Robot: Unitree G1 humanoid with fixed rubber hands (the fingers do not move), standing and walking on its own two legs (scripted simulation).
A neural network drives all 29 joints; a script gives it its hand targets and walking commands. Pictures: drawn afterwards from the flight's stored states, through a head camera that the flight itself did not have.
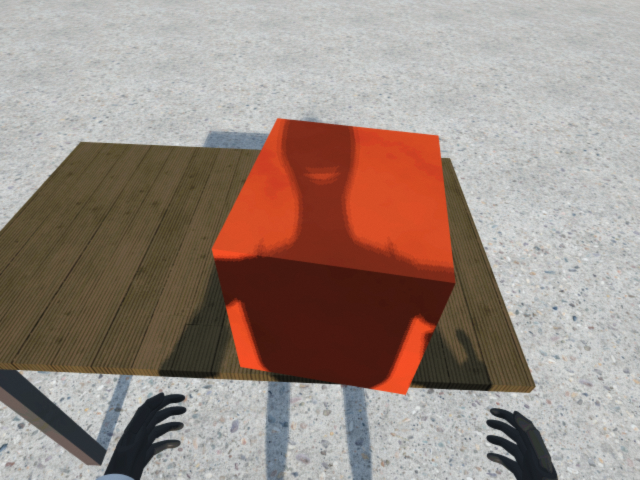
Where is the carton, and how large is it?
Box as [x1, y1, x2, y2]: [212, 118, 454, 394]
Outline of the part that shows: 277,118 212,247 240,366 405,394 454,285 454,274 438,136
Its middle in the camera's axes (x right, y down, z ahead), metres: +0.03 +0.02 +0.61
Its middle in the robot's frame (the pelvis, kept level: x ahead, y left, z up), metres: +0.45 -0.01 +0.03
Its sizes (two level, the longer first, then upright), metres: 0.302 0.260 0.270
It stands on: a table, 0.68 m high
